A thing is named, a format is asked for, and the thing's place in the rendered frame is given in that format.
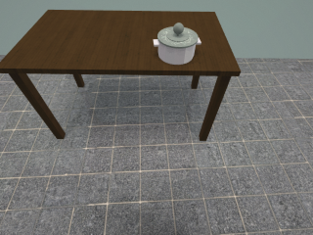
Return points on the pot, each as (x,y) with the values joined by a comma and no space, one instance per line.
(175,56)

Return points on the lid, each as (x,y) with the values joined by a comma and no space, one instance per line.
(169,38)

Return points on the knob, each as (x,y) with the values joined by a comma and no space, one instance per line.
(178,28)

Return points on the table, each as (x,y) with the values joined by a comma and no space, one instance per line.
(112,42)

